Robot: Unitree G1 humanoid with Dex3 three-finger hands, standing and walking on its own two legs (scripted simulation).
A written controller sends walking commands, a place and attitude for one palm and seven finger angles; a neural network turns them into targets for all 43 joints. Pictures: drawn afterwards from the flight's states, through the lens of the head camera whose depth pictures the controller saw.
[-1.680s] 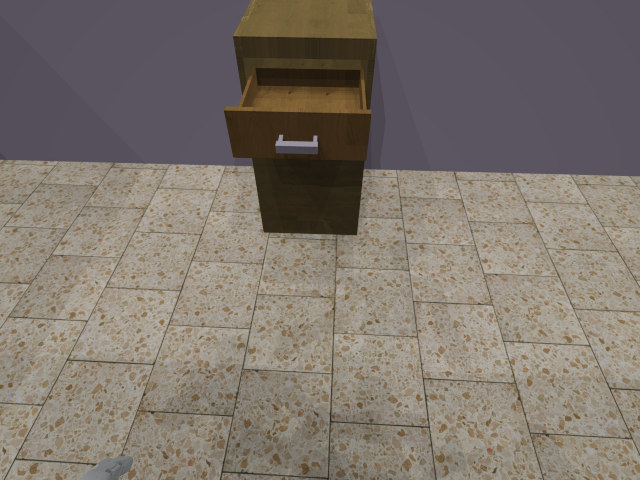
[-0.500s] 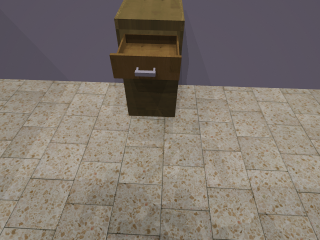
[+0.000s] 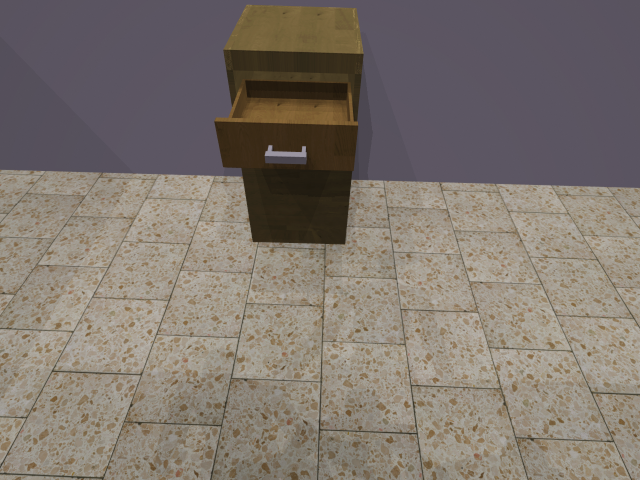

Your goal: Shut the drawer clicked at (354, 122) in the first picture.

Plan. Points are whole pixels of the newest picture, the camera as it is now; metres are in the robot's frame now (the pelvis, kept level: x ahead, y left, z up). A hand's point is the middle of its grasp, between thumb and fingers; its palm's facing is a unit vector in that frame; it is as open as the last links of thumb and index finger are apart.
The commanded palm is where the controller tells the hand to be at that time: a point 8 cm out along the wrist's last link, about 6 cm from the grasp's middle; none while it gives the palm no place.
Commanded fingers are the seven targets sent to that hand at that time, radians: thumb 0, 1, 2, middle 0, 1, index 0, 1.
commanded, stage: walk to a spot facing it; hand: left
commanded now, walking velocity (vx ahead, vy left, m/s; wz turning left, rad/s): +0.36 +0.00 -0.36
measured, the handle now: (286, 153) +0.89 +0.15 -0.09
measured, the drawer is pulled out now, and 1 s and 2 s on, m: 0.30 0.30 0.30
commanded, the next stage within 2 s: turn to face it in 0.58 s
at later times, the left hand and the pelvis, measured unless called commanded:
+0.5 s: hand (246, 438) +0.23 +0.14 -0.19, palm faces -0.13 -0.97 -0.21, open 7.3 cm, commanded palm none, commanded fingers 0.00 0.90 0.90 -0.20 -0.30 -0.20 -0.30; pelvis +0.14 -0.04 -0.03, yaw -10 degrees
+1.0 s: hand (241, 376) +0.33 +0.17 -0.20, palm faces -0.08 -0.99 -0.13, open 7.4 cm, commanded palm none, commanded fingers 0.00 0.90 0.90 -0.20 -0.30 -0.20 -0.30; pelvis +0.30 +0.00 -0.01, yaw -9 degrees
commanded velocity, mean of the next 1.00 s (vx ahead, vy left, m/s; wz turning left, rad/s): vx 0.21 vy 0.00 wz -0.02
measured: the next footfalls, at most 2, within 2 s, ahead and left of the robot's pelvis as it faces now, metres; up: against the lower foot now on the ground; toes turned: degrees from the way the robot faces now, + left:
right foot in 0.40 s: +0.21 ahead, -0.15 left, +0.00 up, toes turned -17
left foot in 0.82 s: +0.41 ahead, +0.05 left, +0.00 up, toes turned -1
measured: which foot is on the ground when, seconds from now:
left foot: down 0.00-0.40, up 0.42-0.80, down 0.82-1.00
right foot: down 0.00-0.12, up 0.14-0.38, down 0.40-0.82, up 0.84-1.00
